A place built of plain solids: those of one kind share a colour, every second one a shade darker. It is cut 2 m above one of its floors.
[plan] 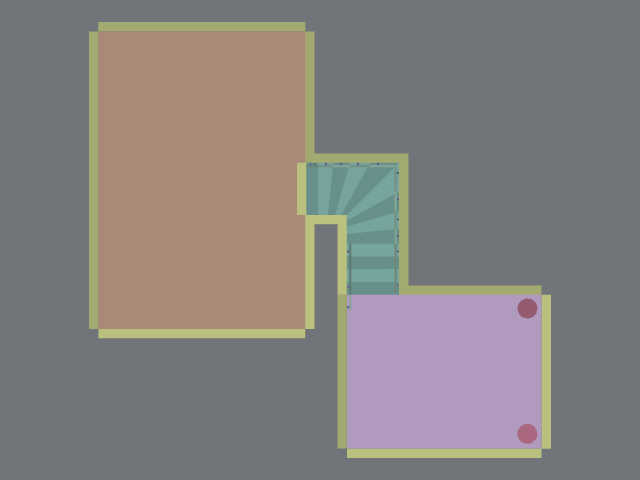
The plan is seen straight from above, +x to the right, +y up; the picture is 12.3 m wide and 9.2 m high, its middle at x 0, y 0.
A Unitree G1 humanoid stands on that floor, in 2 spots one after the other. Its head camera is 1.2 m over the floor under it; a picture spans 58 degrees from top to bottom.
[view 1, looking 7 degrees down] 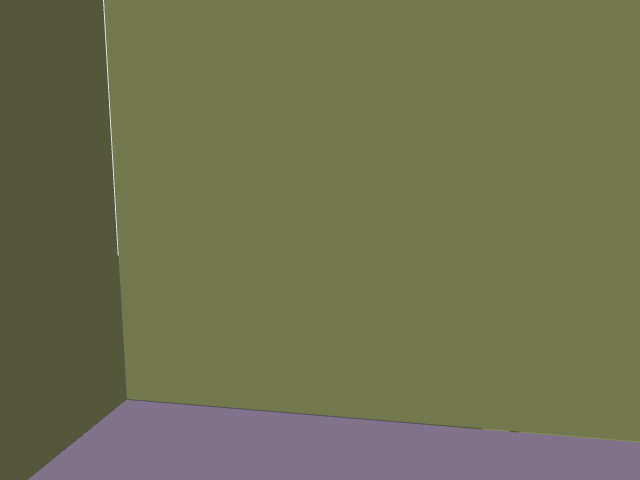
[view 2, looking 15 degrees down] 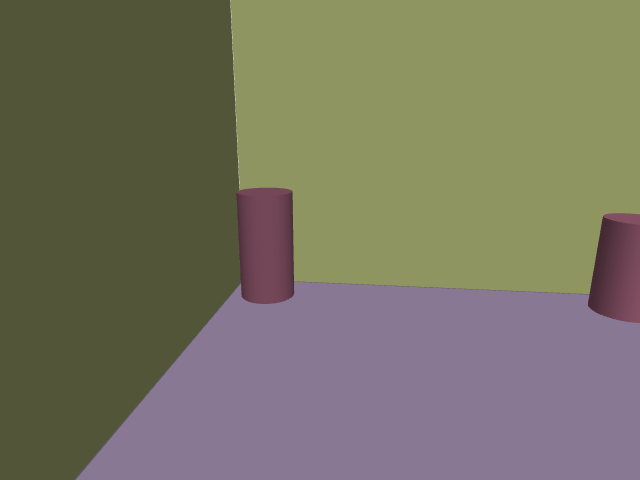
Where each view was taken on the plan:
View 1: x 2.64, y -2.55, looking -171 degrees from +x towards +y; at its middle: wall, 2.17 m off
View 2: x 1.09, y -2.05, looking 7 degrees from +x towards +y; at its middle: wall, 3.30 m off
